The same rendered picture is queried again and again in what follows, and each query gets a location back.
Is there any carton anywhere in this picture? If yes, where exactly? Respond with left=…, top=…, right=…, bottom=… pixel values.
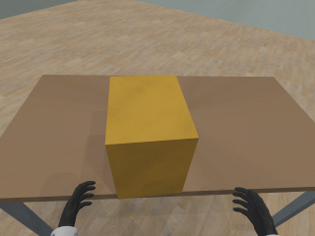
left=105, top=75, right=199, bottom=200

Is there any right robot hand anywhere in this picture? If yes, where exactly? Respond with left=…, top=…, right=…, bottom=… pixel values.
left=232, top=187, right=279, bottom=236

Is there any table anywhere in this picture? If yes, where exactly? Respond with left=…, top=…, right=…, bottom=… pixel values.
left=0, top=75, right=315, bottom=236

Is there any left robot forearm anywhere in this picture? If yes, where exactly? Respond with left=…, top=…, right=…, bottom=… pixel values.
left=50, top=226, right=79, bottom=236

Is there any left robot hand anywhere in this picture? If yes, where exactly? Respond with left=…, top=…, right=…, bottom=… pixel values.
left=58, top=181, right=95, bottom=228

